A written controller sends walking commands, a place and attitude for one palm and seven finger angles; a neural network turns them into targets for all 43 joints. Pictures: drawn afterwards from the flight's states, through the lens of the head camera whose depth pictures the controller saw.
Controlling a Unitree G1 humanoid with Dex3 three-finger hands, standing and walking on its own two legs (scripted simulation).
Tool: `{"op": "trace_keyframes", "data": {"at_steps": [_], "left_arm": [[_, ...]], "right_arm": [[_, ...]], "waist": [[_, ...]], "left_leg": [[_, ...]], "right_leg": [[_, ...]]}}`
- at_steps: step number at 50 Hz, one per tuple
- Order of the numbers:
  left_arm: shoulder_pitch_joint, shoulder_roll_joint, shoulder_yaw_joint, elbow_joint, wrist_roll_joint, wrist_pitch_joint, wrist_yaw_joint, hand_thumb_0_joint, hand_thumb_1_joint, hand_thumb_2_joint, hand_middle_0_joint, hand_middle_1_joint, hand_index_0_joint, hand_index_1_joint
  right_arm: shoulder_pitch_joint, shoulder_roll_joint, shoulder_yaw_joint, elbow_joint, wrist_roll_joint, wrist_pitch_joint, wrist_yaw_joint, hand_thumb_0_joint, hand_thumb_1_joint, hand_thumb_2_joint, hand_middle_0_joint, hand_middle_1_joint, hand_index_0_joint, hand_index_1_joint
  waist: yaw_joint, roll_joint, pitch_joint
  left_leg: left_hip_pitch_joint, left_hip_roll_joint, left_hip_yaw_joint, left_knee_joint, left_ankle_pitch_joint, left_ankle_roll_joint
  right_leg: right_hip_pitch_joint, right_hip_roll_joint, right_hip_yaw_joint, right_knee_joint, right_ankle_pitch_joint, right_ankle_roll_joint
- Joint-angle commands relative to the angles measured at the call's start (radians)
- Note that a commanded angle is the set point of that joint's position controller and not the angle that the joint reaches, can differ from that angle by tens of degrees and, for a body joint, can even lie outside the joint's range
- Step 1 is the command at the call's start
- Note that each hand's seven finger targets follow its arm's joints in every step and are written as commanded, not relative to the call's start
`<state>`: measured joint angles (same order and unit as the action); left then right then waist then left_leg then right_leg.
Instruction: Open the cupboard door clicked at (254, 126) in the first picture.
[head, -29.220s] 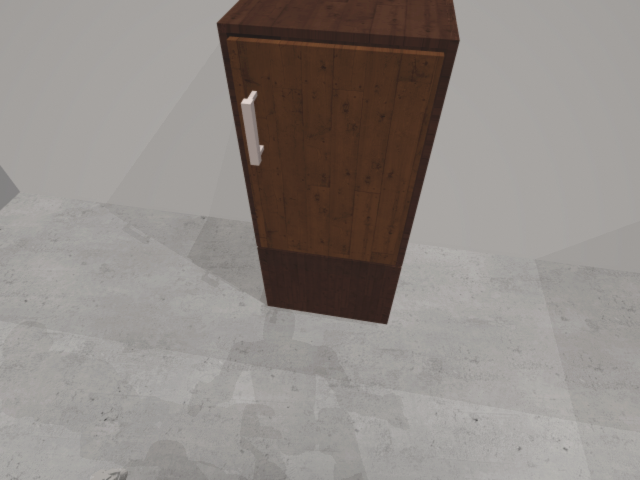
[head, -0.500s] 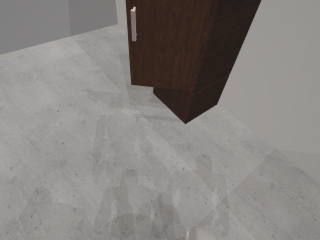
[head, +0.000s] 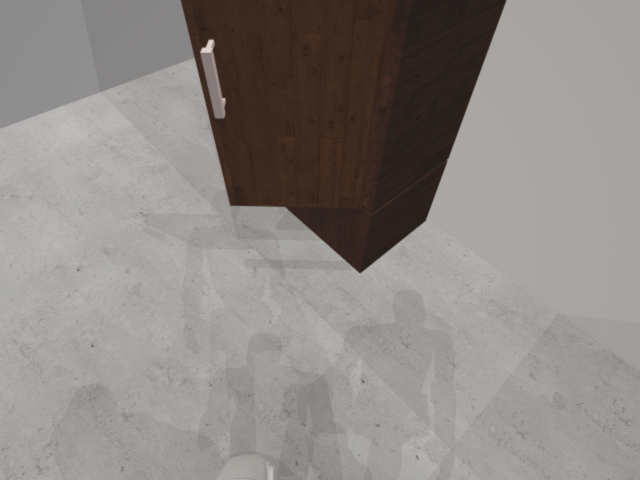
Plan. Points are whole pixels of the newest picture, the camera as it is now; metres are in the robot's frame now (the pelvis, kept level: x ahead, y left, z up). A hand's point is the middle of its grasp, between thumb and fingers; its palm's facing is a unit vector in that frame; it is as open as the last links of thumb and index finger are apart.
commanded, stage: take the last steps up to it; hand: left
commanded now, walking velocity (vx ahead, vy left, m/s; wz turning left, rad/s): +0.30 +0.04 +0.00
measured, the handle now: (215, 80) +0.85 +0.25 +0.02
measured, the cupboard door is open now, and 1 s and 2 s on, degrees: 47 47 47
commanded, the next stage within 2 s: come to a stop and stand still in 0.48 s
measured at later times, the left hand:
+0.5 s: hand (163, 412) +0.23 +0.25 -0.17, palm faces +0.02 -0.99 -0.16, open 7.3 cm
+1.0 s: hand (184, 342) +0.36 +0.25 -0.19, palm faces +0.04 -0.98 -0.18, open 7.3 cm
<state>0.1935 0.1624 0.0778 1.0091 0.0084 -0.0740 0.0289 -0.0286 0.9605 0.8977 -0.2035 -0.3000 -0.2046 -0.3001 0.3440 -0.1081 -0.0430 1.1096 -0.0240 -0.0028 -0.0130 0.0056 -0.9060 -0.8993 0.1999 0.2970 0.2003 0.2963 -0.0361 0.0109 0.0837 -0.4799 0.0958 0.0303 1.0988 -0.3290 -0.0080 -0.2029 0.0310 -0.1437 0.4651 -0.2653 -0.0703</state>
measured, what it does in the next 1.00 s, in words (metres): walks ahead: left foot, then right foot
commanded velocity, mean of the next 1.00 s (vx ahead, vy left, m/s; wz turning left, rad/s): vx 0.03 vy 0.01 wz -0.01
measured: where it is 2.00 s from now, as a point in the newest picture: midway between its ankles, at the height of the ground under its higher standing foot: (305, 476)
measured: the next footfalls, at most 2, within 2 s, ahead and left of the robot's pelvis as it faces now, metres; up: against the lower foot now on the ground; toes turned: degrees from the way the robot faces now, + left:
left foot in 0.24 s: +0.23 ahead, +0.16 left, +0.00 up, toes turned +7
right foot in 0.66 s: +0.33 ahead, -0.07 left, +0.00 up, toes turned -9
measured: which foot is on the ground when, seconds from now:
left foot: up 0.00-0.22, down 0.24-0.68, up 0.70-0.96, down 0.98-1.00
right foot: down 0.00-0.26, up 0.28-0.64, down 0.66-0.98, up 1.00-1.00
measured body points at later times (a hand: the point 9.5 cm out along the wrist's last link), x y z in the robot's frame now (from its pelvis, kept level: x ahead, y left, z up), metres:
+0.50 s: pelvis +0.19 +0.07 +0.01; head +0.23 +0.08 +0.46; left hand +0.23 +0.30 -0.15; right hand +0.23 -0.17 -0.14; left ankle +0.19 +0.16 -0.74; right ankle +0.21 -0.07 -0.67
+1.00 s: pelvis +0.27 +0.07 -0.01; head +0.31 +0.09 +0.44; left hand +0.35 +0.30 -0.17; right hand +0.30 -0.17 -0.16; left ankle +0.29 +0.16 -0.74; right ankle +0.29 -0.07 -0.73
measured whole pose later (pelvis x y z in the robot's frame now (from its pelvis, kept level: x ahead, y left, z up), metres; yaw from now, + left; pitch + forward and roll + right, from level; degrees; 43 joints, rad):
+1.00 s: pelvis +0.27 +0.07 -0.01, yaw +0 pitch -1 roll -1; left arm 0.12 0.18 0.06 1.01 0.02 0.03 0.04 0.00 0.92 0.90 -0.20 -0.30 -0.20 -0.30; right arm 0.20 -0.17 -0.05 1.04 -0.01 0.04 -0.03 0.00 -0.91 -0.90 0.20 0.30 0.20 0.30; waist 0.00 -0.03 0.10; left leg -0.31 0.02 0.08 0.62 -0.27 0.02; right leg -0.31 -0.08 -0.12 0.63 -0.33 0.02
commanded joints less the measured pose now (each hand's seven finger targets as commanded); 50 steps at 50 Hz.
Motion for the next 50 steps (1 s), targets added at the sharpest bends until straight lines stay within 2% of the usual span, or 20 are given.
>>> {"op": "trace_keyframes", "data": {"at_steps": [1, 7, 10, 11, 12, 13, 16, 19, 23, 29, 31, 32, 33, 34, 36, 39, 46, 47, 49, 50], "left_arm": [[0.105, 0.073, -0.009, 0.019, 0.009, -0.016, -0.018, 0.0, 0.9, 0.9, -0.2, -0.3, -0.2, -0.3], [0.156, 0.129, -0.009, 0.073, 0.014, -0.008, -0.023, 0.0, 0.9, 0.9, -0.2, -0.3, -0.2, -0.3], [0.138, 0.142, -0.004, 0.08, 0.008, 0.002, -0.023, 0.0, 0.9, 0.9, -0.2, -0.3, -0.2, -0.3], [0.146, 0.116, -0.009, 0.069, 0.006, 0.005, -0.026, 0.0, 0.9, 0.9, -0.2, -0.3, -0.2, -0.3], [0.184, 0.063, -0.019, 0.049, -0.003, 0.006, -0.031, 0.0, 0.9, 0.9, -0.2, -0.3, -0.2, -0.3], [0.133, 0.073, -0.025, 0.018, 0.003, 0.005, -0.026, 0.0, 0.9, 0.9, -0.2, -0.3, -0.2, -0.3], [0.069, 0.062, -0.018, 0.025, 0.011, 0.018, -0.036, 0.0, 0.9, 0.9, -0.2, -0.3, -0.2, -0.3], [0.128, 0.028, -0.022, 0.044, 0.015, 0.039, -0.042, 0.0, 0.9, 0.9, -0.2, -0.3, -0.2, -0.3], [0.089, 0.008, -0.025, 0.024, 0.016, 0.054, -0.039, 0.0, 0.9, 0.9, -0.2, -0.3, -0.2, -0.3], [0.002, 0.037, -0.029, -0.007, 0.015, 0.05, -0.039, 0.0, 0.9, 0.9, -0.2, -0.3, -0.2, -0.3], [0.065, 0.052, -0.029, 0.016, 0.013, 0.043, -0.031, 0.0, 0.9, 0.9, -0.2, -0.3, -0.2, -0.3], [0.137, 0.103, -0.023, 0.042, 0.01, 0.033, -0.02, 0.0, 0.9, 0.9, -0.2, -0.3, -0.2, -0.3], [0.157, 0.164, -0.023, 0.058, 0.005, 0.029, -0.009, 0.0, 0.9, 0.9, -0.2, -0.3, -0.2, -0.3], [0.148, 0.185, -0.025, 0.055, 0.0, 0.032, -0.003, 0.0, 0.9, 0.9, -0.2, -0.3, -0.2, -0.3], [0.085, 0.187, -0.022, 0.042, 0.003, 0.035, 0.016, 0.0, 0.9, 0.9, -0.2, -0.3, -0.2, -0.3], [0.05, 0.19, -0.006, 0.02, 0.008, 0.059, 0.028, 0.0, 0.9, 0.9, -0.2, -0.3, -0.2, -0.3], [-0.042, 0.175, 0.011, -0.033, 0.013, 0.085, 0.022, 0.0, 0.9, 0.9, -0.2, -0.3, -0.2, -0.3], [-0.045, 0.161, 0.009, -0.037, 0.007, 0.09, 0.019, 0.0, 0.9, 0.9, -0.2, -0.3, -0.2, -0.3], [0.01, 0.058, -0.013, -0.06, -0.002, 0.108, 0.015, 0.0, 0.9, 0.9, -0.2, -0.3, -0.2, -0.3], [-0.025, 0.08, -0.013, -0.065, 0.003, 0.122, 0.02, 0.0, 0.9, 0.9, -0.2, -0.3, -0.2, -0.3]], "right_arm": [[0.013, -0.018, -0.012, -0.061, -0.001, -0.011, 0.022, 0.0, -0.9, -0.9, 0.2, 0.3, 0.2, 0.3], [-0.195, -0.075, -0.011, -0.129, 0.003, -0.038, 0.038, 0.0, -0.9, -0.9, 0.2, 0.3, 0.2, 0.3], [-0.083, -0.128, -0.02, -0.093, -0.004, -0.053, 0.027, 0.0, -0.9, -0.9, 0.2, 0.3, 0.2, 0.3], [0.039, -0.193, -0.034, -0.059, -0.01, -0.06, 0.017, 0.0, -0.9, -0.9, 0.2, 0.3, 0.2, 0.3], [0.155, -0.312, -0.061, -0.04, -0.024, -0.063, 0.005, 0.0, -0.9, -0.9, 0.2, 0.3, 0.2, 0.3], [0.194, -0.333, -0.06, -0.035, -0.016, -0.05, -0.003, 0.0, -0.9, -0.9, 0.2, 0.3, 0.2, 0.3], [-0.005, -0.227, -0.028, -0.099, -0.01, -0.058, -0.015, 0.0, -0.9, -0.9, 0.2, 0.3, 0.2, 0.3], [-0.039, -0.188, -0.01, -0.094, -0.004, -0.075, -0.018, 0.0, -0.9, -0.9, 0.2, 0.3, 0.2, 0.3], [-0.019, -0.171, -0.016, -0.08, -0.006, -0.07, -0.015, 0.0, -0.9, -0.9, 0.2, 0.3, 0.2, 0.3], [0.008, -0.183, -0.017, -0.045, -0.01, -0.049, -0.015, 0.0, -0.9, -0.9, 0.2, 0.3, 0.2, 0.3], [-0.001, -0.165, -0.007, -0.033, -0.001, -0.042, -0.02, 0.0, -0.9, -0.9, 0.2, 0.3, 0.2, 0.3], [0.004, -0.134, 0.001, -0.031, 0.008, -0.043, -0.02, 0.0, -0.9, -0.9, 0.2, 0.3, 0.2, 0.3], [0.035, -0.114, 0.006, -0.03, 0.019, -0.033, -0.017, 0.0, -0.9, -0.9, 0.2, 0.3, 0.2, 0.3], [0.046, -0.107, 0.006, -0.025, 0.022, -0.013, -0.02, 0.0, -0.9, -0.9, 0.2, 0.3, 0.2, 0.3], [0.037, -0.115, -0.001, -0.02, 0.03, 0.013, -0.027, 0.0, -0.9, -0.9, 0.2, 0.3, 0.2, 0.3], [-0.019, -0.11, -0.008, -0.024, 0.032, 0.031, -0.027, 0.0, -0.9, -0.9, 0.2, 0.3, 0.2, 0.3], [0.009, -0.094, -0.023, -0.052, 0.016, 0.049, -0.012, 0.0, -0.9, -0.9, 0.2, 0.3, 0.2, 0.3], [0.034, -0.106, -0.024, -0.05, 0.013, 0.042, -0.009, 0.0, -0.9, -0.9, 0.2, 0.3, 0.2, 0.3], [0.017, -0.228, -0.041, -0.097, -0.003, 0.022, -0.012, 0.0, -0.9, -0.9, 0.2, 0.3, 0.2, 0.3], [-0.017, -0.239, -0.042, -0.111, -0.007, 0.019, -0.027, 0.0, -0.9, -0.9, 0.2, 0.3, 0.2, 0.3]], "waist": [[0.015, -0.106, -0.016], [0.057, -0.145, 0.024], [-0.017, -0.068, -0.027], [-0.063, 0.023, -0.11], [-0.092, 0.253, -0.211], [-0.104, 0.29, -0.237], [-0.016, 0.102, -0.068], [0.037, 0.101, -0.079], [0.04, 0.079, -0.06], [0.03, 0.084, -0.022], [0.07, 0.04, -0.056], [0.093, -0.046, -0.116], [0.071, -0.143, -0.158], [0.062, -0.166, -0.135], [0.06, -0.332, -0.169], [0.072, -0.146, -0.175], [0.017, -0.157, -0.127], [0.001, -0.127, -0.127], [0.014, 0.266, -0.133], [-0.005, 0.234, -0.107]], "left_leg": [[-0.006, 0.021, 0.033, -0.206, 0.092, -0.03], [0.03, -0.022, 0.067, -0.433, 0.104, -0.018], [0.31, -0.081, 0.117, -0.608, 0.152, -0.003], [0.516, 0.002, 0.018, -0.641, 0.181, 0.032], [0.687, 0.255, -0.302, -0.688, 0.253, 0.14], [0.645, 0.353, -0.428, -0.795, 0.238, 0.207], [0.372, 0.289, -0.269, -0.858, 0.198, 0.188], [0.316, 0.209, -0.088, -0.865, 0.379, 0.149], [0.306, 0.18, -0.004, -0.877, 0.446, 0.157], [0.294, 0.177, -0.023, -0.801, 0.397, 0.149], [0.269, 0.107, 0.023, -0.667, 0.46, 0.083], [0.197, 0.046, 0.059, -0.58, 0.37, 0.03], [0.126, -0.022, 0.085, -0.53, 0.101, -0.018], [0.157, -0.056, 0.071, -0.45, -0.17, -0.039], [0.125, -0.042, 0.026, -0.318, -0.267, -0.041], [0.088, -0.066, 0.012, -0.272, -0.242, -0.043], [0.228, -0.079, 0.043, -0.51, 0.039, -0.045], [0.308, -0.054, 0.036, -0.63, 0.174, -0.033], [0.253, 0.268, -0.311, -0.79, 0.563, 0.138], [0.184, 0.29, -0.339, -0.83, 0.5, 0.188]], "right_leg": [[-0.031, -0.264, 0.166, -0.263, 0.245, -0.104], [0.063, -0.296, 0.178, -0.217, 0.278, -0.081], [0.003, -0.25, 0.116, -0.028, 0.355, -0.038], [-0.098, -0.194, 0.085, 0.188, 0.308, -0.004], [-0.296, -0.066, -0.008, 0.476, -0.077, 0.045], [-0.357, -0.042, 0.065, 0.693, -0.332, 0.04], [-0.404, -0.149, 0.151, 0.803, -0.146, 0.049], [-0.313, -0.154, 0.123, 0.661, -0.075, 0.068], [-0.267, -0.149, 0.09, 0.466, -0.009, 0.082], [-0.131, -0.103, 0.043, 0.192, -0.009, 0.071], [0.038, -0.088, 0.038, 0.01, 0.16, 0.071], [0.19, -0.173, 0.146, -0.011, 0.479, 0.052], [0.272, -0.34, 0.278, -0.006, 0.778, -0.024], [0.21, -0.418, 0.287, -0.037, 0.966, -0.096], [0.215, -0.417, 0.271, -0.004, 1.187, -0.143], [0.238, -0.399, 0.226, 0.006, 1.11, -0.141], [0.008, -0.318, 0.141, 0.015, 0.589, -0.063], [-0.059, -0.29, 0.129, 0.061, 0.431, -0.026], [-0.156, -0.087, 0.049, 0.323, -0.259, 0.086], [-0.159, -0.057, 0.144, 0.489, -0.355, 0.082]]}}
